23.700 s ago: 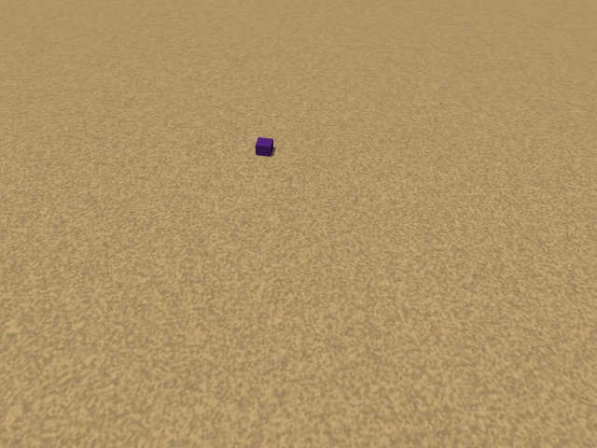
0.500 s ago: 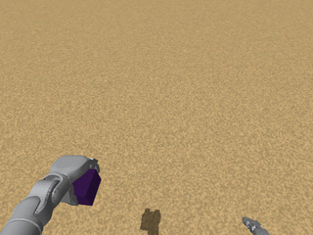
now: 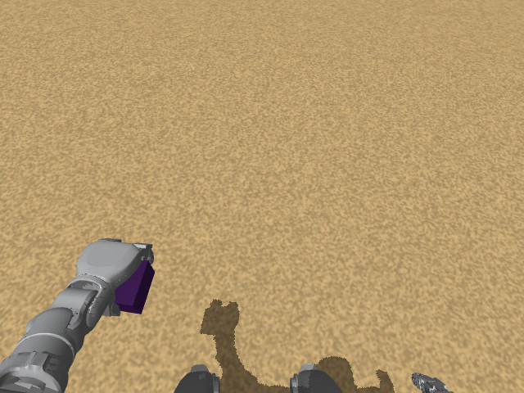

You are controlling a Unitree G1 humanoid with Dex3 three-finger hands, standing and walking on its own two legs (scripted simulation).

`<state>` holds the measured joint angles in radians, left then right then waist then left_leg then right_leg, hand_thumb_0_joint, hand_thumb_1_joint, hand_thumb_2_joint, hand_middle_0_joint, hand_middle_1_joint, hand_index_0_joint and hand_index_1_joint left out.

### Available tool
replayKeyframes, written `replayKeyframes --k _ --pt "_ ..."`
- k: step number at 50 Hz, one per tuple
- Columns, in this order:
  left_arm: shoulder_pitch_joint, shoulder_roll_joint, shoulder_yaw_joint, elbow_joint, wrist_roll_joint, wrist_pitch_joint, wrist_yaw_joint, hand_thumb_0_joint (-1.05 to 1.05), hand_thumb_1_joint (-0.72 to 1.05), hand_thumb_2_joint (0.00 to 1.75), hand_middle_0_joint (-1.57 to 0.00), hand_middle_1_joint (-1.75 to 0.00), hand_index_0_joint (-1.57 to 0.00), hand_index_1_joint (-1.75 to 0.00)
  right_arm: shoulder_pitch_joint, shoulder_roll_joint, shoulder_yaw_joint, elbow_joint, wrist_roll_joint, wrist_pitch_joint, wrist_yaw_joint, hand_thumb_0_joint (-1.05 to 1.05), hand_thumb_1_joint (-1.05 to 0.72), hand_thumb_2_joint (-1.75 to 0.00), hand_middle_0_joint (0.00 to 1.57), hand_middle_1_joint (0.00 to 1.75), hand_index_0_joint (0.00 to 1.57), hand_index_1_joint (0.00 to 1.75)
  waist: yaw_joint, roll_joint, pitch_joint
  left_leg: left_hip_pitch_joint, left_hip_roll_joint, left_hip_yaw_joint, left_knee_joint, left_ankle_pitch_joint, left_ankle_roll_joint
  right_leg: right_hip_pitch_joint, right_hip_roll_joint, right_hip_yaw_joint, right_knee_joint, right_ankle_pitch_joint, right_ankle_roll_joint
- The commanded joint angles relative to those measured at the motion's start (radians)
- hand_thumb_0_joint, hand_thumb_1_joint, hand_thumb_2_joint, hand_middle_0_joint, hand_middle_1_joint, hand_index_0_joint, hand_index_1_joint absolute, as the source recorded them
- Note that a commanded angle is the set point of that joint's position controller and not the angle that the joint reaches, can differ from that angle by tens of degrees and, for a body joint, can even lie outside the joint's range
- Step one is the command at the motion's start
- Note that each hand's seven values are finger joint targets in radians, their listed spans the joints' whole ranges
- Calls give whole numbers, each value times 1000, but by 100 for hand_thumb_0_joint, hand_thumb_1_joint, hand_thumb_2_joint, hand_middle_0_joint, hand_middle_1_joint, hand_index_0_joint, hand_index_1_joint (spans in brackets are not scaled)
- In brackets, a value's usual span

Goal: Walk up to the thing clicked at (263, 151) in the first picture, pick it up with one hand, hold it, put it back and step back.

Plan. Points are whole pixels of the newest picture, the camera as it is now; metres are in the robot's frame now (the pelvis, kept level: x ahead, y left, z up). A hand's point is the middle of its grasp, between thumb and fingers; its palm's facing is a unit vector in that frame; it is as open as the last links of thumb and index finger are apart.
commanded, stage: crouch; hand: left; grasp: from above
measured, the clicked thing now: (121, 283) +0.34 +0.24 -0.13
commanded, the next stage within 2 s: lower in 1.42 s
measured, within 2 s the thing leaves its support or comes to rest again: neither
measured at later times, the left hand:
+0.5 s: hand (146, 295) +0.38 +0.25 -0.33, palm faces -0.45 +0.08 -0.89, open 10.5 cm
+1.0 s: hand (156, 297) +0.41 +0.26 -0.45, palm faces -0.46 +0.05 -0.89, open 10.5 cm
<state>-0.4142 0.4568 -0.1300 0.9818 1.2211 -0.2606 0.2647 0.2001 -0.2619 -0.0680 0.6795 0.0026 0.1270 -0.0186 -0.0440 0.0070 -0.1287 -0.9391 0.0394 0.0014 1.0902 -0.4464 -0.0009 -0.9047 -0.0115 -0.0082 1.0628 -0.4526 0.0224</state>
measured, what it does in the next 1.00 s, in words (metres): lowers itself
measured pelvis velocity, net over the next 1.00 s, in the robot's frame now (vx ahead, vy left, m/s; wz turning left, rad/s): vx -0.05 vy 0.00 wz -0.09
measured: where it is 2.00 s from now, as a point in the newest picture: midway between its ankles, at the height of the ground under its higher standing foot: outside the picture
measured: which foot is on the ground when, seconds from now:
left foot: down 0.00-1.00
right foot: down 0.00-1.00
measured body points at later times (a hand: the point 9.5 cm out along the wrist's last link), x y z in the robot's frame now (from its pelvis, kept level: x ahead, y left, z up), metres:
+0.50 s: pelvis -0.04 +0.01 -0.20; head +0.15 +0.04 +0.21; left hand +0.40 +0.25 -0.28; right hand +0.00 -0.27 -0.32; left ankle +0.04 +0.12 -0.66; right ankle +0.03 -0.14 -0.66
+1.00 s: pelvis -0.05 +0.00 -0.30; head +0.19 +0.05 +0.09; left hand +0.43 +0.26 -0.40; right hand -0.01 -0.28 -0.40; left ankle +0.04 +0.12 -0.66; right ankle +0.03 -0.14 -0.66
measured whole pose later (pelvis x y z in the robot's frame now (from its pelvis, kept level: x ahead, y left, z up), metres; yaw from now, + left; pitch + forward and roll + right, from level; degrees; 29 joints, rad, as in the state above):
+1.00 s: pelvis -0.05 +0.00 -0.30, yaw -5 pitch +36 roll -7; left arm -0.86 0.72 0.09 1.29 1.35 -0.34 0.34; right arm 0.16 -0.26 -0.02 0.74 -0.13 -0.02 0.12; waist -0.19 0.00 -0.11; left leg -2.16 0.03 -0.11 2.19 -0.67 0.00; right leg -2.07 0.00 -0.06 2.13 -0.69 0.04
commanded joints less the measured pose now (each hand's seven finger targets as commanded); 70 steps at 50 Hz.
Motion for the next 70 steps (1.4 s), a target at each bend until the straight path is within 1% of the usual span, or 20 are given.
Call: replayKeyframes --k 1,8,10,14,18,25,28,31,36,37,39,41,42,43,44,45,47,54,58,70 --pt "-405 215 83 -111 9 5 104 0 43 80 -85 -68 -85 -68 65 -166 -65 -64 -23 -40 -6 0 -91 -90 20 30 20 30 -46 83 -395 134 -41 -12 45 155 17 -110 35 -11 9 136 -50" --pt "-510 280 142 -52 29 4 144 0 49 77 -88 -66 -89 -65 101 -187 -82 -28 -49 -90 -6 0 -90 -90 20 30 20 30 -53 132 -567 -70 -33 -43 253 99 17 -346 30 -25 245 74 -57" --pt "-477 295 154 17 42 9 142 0 55 79 -93 -66 -94 -65 100 -186 -78 -24 -56 -101 0 0 -91 -90 20 30 20 30 -47 120 -561 -136 -36 -51 290 61 15 -403 31 -35 300 36 -59" --pt "-563 315 159 43 45 9 133 0 63 84 -98 -69 -99 -68 113 -193 -76 -13 -65 -121 10 0 -90 -90 20 30 20 30 -79 138 -556 -249 -34 -73 346 -85 9 -536 29 -44 375 -77 -57" --pt "-622 375 185 64 46 -6 121 0 69 81 -102 -67 -103 -65 123 -198 -70 -4 -74 -139 21 0 -90 -90 20 30 20 30 -98 129 -593 -355 -37 -82 439 -139 15 -613 30 -52 455 -111 -57" --pt "-697 413 205 74 62 -43 123 0 74 81 -107 -65 -109 -64 154 -197 -53 21 -93 -163 53 0 -91 -90 20 30 20 30 -121 195 -681 -414 -35 -85 592 -82 14 -750 28 -66 596 -75 -59" --pt "-735 464 239 34 75 -53 131 0 71 79 -106 -62 -107 -61 173 -202 -52 30 -102 -163 68 0 -91 -91 20 30 20 30 -105 258 -738 -375 -29 -96 637 9 7 -806 28 -75 661 -31 -63" --pt "-731 432 225 72 80 -55 131 0 65 77 -102 -61 -103 -60 177 -212 -51 40 -109 -161 83 0 -92 -91 20 30 20 30 -125 282 -723 -396 -27 -97 684 42 3 -853 25 -84 705 -13 -60" --pt "-781 515 274 26 88 -64 137 0 66 82 -104 -64 -104 -63 184 -202 -40 31 -116 -159 104 0 -92 -91 20 30 20 30 -122 270 -746 -467 -31 -67 762 38 15 -833 30 -86 743 16 -58" --pt "-709 489 263 138 89 -52 133 0 68 83 -106 -62 -106 -62 186 -212 -41 41 -116 -156 107 0 -92 -91 20 30 20 30 -126 258 -698 -491 -31 -70 764 10 14 -860 28 -87 749 -15 -58" --pt "-770 508 270 68 86 -65 130 0 68 84 -105 -65 -105 -65 185 -212 -44 44 -122 -155 113 0 -92 -91 20 30 20 30 -129 282 -716 -508 -30 -63 794 19 16 -867 34 -87 770 1 -58" --pt "-748 485 251 134 92 -62 123 0 67 85 -104 -65 -104 -64 179 -216 -40 46 -124 -152 115 0 -92 -91 20 30 20 30 -144 261 -686 -551 -32 -63 817 10 18 -889 34 -91 785 -9 -56" --pt "-783 544 282 61 92 -73 124 0 67 84 -104 -66 -104 -65 174 -212 -38 33 -127 -152 118 0 -92 -91 20 30 20 30 -132 267 -713 -557 -32 -56 834 32 22 -860 39 -90 792 20 -55" --pt "-727 519 268 159 96 -65 121 0 65 89 -103 -66 -103 -66 177 -219 -36 50 -125 -149 119 0 -92 -91 20 30 20 30 -128 255 -683 -571 -32 -58 840 11 21 -886 38 -90 803 -5 -56" --pt "-750 502 261 130 95 -73 117 0 67 87 -102 -69 -103 -69 186 -216 -38 50 -130 -149 124 0 -92 -91 20 30 20 30 -145 263 -681 -576 -33 -60 845 25 20 -887 37 -95 814 9 -55" --pt "-782 561 294 94 96 -83 119 0 68 86 -102 -71 -103 -69 175 -222 -34 38 -131 -149 126 0 -92 -91 20 30 20 30 -139 268 -695 -589 -32 -57 859 30 22 -876 40 -96 827 22 -55" --pt "-750 512 262 166 102 -84 113 0 67 84 -102 -68 -103 -67 180 -221 -34 51 -133 -145 129 0 -92 -91 20 30 20 30 -151 249 -663 -609 -32 -59 873 11 23 -907 42 -100 836 5 -54" --pt "-823 563 270 214 117 -108 127 0 68 85 -101 -70 -103 -69 149 -228 -23 63 -141 -142 131 0 -92 -91 20 30 20 30 -149 241 -626 -721 -34 -45 926 -100 28 -967 52 -102 875 -77 -56" --pt "-862 598 279 191 139 -121 142 0 68 83 -101 -70 -102 -68 154 -233 -15 75 -149 -144 131 0 -92 -91 20 30 20 30 -152 289 -645 -706 -34 -54 946 -83 22 -989 51 -115 920 -60 -58" --pt "-844 627 290 246 135 -109 151 0 67 84 -101 -70 -102 -69 151 -243 5 80 -156 -144 131 0 -92 -91 20 30 20 30 -163 304 -623 -751 -32 -54 1013 -65 22 -1027 52 -127 984 -43 -54"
